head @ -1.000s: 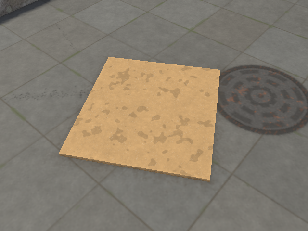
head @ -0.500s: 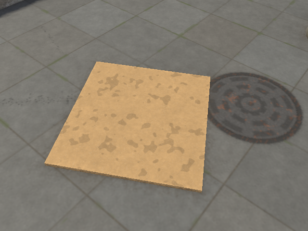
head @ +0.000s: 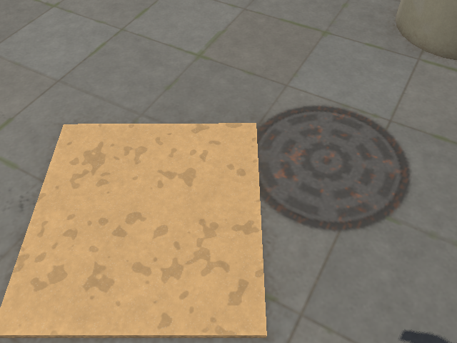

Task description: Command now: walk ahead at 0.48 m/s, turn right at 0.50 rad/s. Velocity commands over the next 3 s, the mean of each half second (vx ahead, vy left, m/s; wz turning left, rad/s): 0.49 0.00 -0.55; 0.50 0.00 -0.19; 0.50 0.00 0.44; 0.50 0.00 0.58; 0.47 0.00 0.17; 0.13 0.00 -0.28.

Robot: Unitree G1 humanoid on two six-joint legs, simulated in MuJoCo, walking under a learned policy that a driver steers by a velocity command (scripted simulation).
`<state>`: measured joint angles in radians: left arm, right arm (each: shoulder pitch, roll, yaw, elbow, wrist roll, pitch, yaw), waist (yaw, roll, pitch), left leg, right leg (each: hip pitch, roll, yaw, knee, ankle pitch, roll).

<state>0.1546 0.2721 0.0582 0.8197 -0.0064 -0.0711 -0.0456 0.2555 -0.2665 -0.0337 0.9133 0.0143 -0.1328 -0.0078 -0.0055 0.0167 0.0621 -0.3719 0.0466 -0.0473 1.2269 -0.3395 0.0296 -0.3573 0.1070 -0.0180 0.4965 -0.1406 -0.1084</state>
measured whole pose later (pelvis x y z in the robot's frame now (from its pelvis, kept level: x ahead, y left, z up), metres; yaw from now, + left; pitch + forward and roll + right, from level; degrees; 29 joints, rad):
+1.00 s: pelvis +0.49 -0.12 +0.01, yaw -22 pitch +1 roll +1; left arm 0.29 0.26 0.05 0.79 0.01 -0.07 -0.03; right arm 0.24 -0.30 -0.06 0.84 0.03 -0.07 0.01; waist 0.01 0.04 0.02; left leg -0.56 0.08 -0.03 1.21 -0.30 0.02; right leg -0.23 0.02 -0.07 0.44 -0.23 -0.06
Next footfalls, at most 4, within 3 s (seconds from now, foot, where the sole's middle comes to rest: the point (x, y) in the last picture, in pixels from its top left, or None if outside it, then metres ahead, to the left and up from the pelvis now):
0.34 left None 0.43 0.12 -0.75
0.84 right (319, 330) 0.50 -0.22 -0.77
1.38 left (278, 218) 0.87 -0.13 -0.77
1.82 right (332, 159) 1.13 -0.35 -0.77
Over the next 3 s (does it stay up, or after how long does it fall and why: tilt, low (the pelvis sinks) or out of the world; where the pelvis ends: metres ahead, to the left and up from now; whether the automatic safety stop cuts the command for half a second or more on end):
stays up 1.42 -0.14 0.00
